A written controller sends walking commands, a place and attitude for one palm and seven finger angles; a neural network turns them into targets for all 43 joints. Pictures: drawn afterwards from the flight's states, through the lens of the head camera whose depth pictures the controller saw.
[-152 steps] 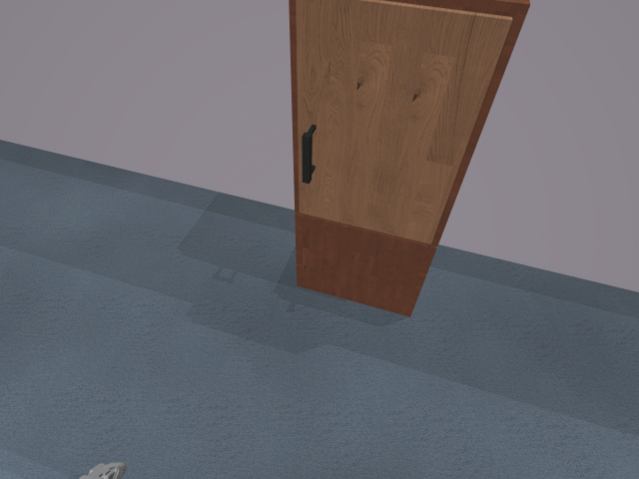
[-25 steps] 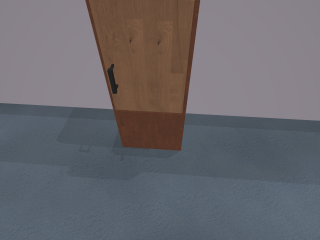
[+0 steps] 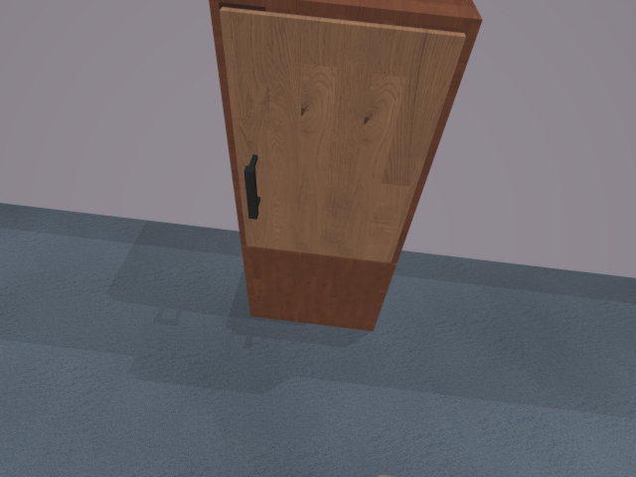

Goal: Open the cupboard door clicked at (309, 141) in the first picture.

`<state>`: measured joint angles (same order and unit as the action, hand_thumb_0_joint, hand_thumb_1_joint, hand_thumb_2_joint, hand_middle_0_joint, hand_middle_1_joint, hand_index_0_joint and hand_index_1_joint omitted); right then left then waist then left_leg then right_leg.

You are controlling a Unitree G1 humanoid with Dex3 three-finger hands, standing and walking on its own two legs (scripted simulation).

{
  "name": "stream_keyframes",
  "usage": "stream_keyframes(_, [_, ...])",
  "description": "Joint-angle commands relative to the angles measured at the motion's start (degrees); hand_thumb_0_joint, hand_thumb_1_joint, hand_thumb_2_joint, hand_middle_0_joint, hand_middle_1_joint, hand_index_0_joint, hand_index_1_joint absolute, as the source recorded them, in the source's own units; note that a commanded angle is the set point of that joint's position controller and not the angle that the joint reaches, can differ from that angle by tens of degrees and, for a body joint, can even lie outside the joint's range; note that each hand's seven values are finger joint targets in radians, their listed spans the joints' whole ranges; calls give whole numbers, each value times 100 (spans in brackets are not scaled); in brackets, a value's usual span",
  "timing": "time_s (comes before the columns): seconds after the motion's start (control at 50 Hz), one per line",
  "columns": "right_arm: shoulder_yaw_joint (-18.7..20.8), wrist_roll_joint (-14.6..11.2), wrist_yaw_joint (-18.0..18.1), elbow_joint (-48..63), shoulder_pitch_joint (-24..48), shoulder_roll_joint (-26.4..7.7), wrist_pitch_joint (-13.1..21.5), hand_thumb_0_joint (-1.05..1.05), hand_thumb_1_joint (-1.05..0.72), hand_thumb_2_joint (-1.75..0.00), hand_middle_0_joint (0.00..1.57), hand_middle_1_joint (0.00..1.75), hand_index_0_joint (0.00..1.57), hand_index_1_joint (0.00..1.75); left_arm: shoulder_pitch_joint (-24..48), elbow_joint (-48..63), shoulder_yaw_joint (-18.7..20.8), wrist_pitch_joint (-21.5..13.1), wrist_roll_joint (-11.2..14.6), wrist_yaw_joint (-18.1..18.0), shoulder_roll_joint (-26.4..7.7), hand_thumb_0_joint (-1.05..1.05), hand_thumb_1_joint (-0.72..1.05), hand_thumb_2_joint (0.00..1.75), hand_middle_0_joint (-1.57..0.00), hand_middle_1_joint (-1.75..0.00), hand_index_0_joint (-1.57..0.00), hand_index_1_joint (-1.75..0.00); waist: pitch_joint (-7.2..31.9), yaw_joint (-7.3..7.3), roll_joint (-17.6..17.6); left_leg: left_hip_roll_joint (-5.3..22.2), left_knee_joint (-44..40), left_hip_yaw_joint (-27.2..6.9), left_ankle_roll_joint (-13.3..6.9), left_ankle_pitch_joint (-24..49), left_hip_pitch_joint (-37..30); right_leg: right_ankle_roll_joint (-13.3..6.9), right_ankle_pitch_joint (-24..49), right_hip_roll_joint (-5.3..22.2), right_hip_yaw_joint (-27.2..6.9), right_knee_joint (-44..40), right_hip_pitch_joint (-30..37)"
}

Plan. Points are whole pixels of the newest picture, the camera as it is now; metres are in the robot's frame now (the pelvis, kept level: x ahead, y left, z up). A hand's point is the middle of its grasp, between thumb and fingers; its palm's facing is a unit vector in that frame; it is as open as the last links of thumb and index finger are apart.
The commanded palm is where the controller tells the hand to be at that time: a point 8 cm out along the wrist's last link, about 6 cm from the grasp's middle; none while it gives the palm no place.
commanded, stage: take the last steps up to it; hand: left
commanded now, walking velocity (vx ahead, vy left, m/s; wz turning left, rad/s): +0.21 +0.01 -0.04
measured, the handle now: (253, 187) +0.71 +0.19 -0.10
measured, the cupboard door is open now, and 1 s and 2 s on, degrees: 0 0 0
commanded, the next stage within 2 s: come to a stop and stand still in 0.16 s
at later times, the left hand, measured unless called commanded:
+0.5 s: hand (205, 437) +0.21 +0.18 -0.18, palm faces +0.07 -0.98 -0.20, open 7.2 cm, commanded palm none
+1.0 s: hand (193, 467) +0.17 +0.18 -0.17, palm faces +0.01 -0.97 -0.24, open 7.4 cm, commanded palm none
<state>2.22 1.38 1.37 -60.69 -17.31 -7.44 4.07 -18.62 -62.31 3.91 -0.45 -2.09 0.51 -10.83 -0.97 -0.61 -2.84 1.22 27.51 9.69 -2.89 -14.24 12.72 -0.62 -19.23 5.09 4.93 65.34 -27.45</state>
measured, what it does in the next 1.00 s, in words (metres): walks ahead: right foot, then left foot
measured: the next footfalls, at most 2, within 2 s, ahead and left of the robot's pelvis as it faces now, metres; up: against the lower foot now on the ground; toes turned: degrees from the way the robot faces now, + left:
right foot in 0.26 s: +0.20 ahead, -0.11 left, +0.00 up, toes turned -8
left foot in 0.54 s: +0.18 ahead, +0.12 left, +0.00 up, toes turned +5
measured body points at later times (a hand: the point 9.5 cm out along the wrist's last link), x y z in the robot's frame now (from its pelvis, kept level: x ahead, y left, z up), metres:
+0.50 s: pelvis +0.14 +0.00 -0.01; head +0.17 +0.01 +0.44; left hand +0.20 +0.23 -0.16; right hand +0.15 -0.22 -0.17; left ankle +0.15 +0.11 -0.73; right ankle +0.16 -0.11 -0.74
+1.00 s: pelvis +0.10 -0.01 -0.01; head +0.12 -0.01 +0.44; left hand +0.17 +0.24 -0.15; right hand +0.16 -0.24 -0.16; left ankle +0.17 +0.11 -0.74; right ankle +0.08 -0.13 -0.74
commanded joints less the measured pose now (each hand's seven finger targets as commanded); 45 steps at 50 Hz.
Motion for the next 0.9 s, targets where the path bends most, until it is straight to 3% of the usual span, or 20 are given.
stream_keyframes(0.0, [76,-24,36,-2,-470,-673,68,0,-90,-90,20,30,20,30,-97,372,-27,-24,19,13,123,0,90,90,-20,-30,-20,-30,-458,-30,754,1481,-1855,-1208,-758,540,22,78,389,250,-182,-941,-375])
stream_keyframes(0.14, [126,22,18,-252,-756,-675,-19,0,-90,-90,20,30,20,30,677,748,-17,-85,25,-13,99,0,90,90,-20,-30,-20,-30,-600,118,582,1544,-1382,-1071,-762,956,-136,24,457,-12,35,-2591,395])
stream_keyframes(0.2, [88,-7,15,-299,-670,-608,-55,0,-90,-90,20,30,20,30,-125,479,51,-162,-5,-44,-89,0,90,90,-20,-30,-20,-30,-268,-265,253,1051,-134,-626,-371,850,243,-85,908,-222,134,-3607,1929])
stream_keyframes(0.22, [58,-53,-17,-249,-743,-433,-35,0,-90,-90,20,30,20,30,-676,312,113,-248,-25,-85,-435,0,90,90,-20,-30,-20,-30,137,-447,-466,614,1087,-243,-120,393,875,-406,903,562,-871,-3945,2866])
stream_keyframes(0.24, [16,-66,-63,-96,-925,-213,-31,0,-90,-90,20,30,20,30,-1081,251,205,-294,18,-143,-969,0,90,90,-20,-30,-20,-30,393,-400,-1439,-30,2660,86,168,-1548,1931,-1043,1475,1887,-2693,-4701,3543])
stream_keyframes(0.26, [22,-48,-20,-40,-665,-433,-102,0,-90,-90,20,30,20,30,-1041,264,193,-301,111,-184,-955,0,90,90,-20,-30,-20,-30,494,-458,-993,114,3374,-540,193,-1973,1864,-1351,2085,2079,-2868,-4958,3123])
stream_keyframes(0.3, [-8,-81,26,-93,-411,-259,-217,0,-90,-90,20,30,20,30,43,456,33,-268,89,-263,-528,0,90,90,-20,-30,-20,-30,41,-76,-225,455,3262,-919,329,-1444,1436,-1254,3148,1712,-1756,-4847,1947])
stream_keyframes(0.34, [-35,-93,38,-220,-605,22,-373,0,-90,-90,20,30,20,30,573,598,12,-192,35,-330,-297,0,90,90,-20,-30,-20,-30,26,176,26,485,2366,-845,402,-1269,733,-1071,3756,1326,-801,-4690,1266])
stream_keyframes(0.38, [-25,-111,37,-186,-671,69,-485,0,-90,-90,20,30,20,30,599,632,27,-91,44,-332,-432,0,90,90,-20,-30,-20,-30,126,181,-237,316,1726,-628,452,-956,545,-984,3694,1131,-521,-4502,1256])
stream_keyframes(0.42, [32,-74,35,-65,-538,-70,-537,0,-90,-90,20,30,20,30,519,621,76,3,70,-322,-558,0,90,90,-20,-30,-20,-30,73,93,-385,206,1410,-517,487,-650,598,-948,3691,1090,-589,-4336,1393])
stream_keyframes(0.48, [103,-58,39,39,-478,-272,-551,0,-90,-90,20,30,20,30,616,671,147,110,91,-306,-670,0,90,90,-20,-30,-20,-30,103,177,-452,231,583,-466,489,62,162,-748,3436,1041,-573,-3907,1218])
stream_keyframes(0.5, [131,-49,32,40,-554,-375,-530,0,-90,-90,20,30,20,30,666,713,147,144,106,-292,-636,0,90,90,-20,-30,-20,-30,170,237,-285,352,168,-542,428,894,-204,-556,2976,897,-453,-3650,994])
stream_keyframes(0.52, [168,-24,38,124,-539,-672,-479,0,-90,-90,20,30,20,30,597,792,124,184,124,-265,-483,0,90,90,-20,-30,-20,-30,328,206,556,971,-131,-1218,150,2442,-472,-203,2030,406,-111,-3140,700])
stream_keyframes(0.54, [204,-7,59,249,-365,-1009,-435,0,-90,-90,20,30,20,30,473,851,55,232,154,-270,-228,0,90,90,-20,-30,-20,-30,358,145,2022,1905,-730,-2132,-407,4066,-355,151,33,-208,288,-2137,562])
stream_keyframes(0.56, [197,17,136,248,-253,-1053,-426,0,-90,-90,20,30,20,30,596,809,51,266,124,-302,-346,0,90,90,-20,-30,-20,-30,356,262,1986,2114,-891,-2373,-781,4548,-253,158,-1551,-429,-247,-1008,438])
stream_keyframes(0.58, [187,21,192,341,-103,-1071,-408,0,-90,-90,20,30,20,30,625,770,76,275,134,-294,-371,0,90,90,-20,-30,-20,-30,370,210,1393,2087,-760,-2223,-938,4355,-209,116,-1496,-363,-624,-412,334])
stream_keyframes(0.6, [180,38,205,397,164,-1067,-398,0,-90,-90,20,30,20,30,535,712,97,252,120,-285,-333,0,90,90,-20,-30,-20,-30,319,99,1241,1949,-582,-1972,-951,4455,-433,126,-1269,-374,-706,-103,56])
stream_keyframes(0.64, [180,22,210,497,326,-1017,-381,0,-90,-90,20,30,20,30,433,627,75,229,97,-240,-336,0,90,90,-20,-30,-20,-30,419,101,809,1732,-408,-1527,-822,4641,-878,204,-965,-363,-642,-91,-163])
stream_keyframes(0.76, [286,4,205,419,151,-1183,-422,0,-90,-90,20,30,20,30,607,749,48,322,93,-197,-351,0,90,90,-20,-30,-20,-30,619,287,1181,1712,-480,-1504,-816,4340,-1383,319,-980,-345,-520,-1026,44])
stream_keyframes(0.88, [332,9,70,451,456,-1218,-466,0,-90,-90,20,30,20,30,241,655,-31,248,103,-193,-234,0,90,90,-20,-30,-20,-30,538,132,1321,1505,-718,-1459,-562,2100,-455,162,-295,-343,-169,-2955,1252])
